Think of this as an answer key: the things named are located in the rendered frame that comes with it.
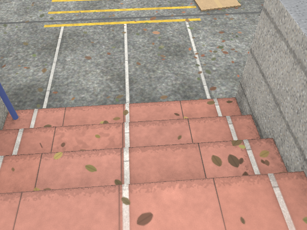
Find stairs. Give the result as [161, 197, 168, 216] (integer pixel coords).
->
[0, 97, 288, 194]

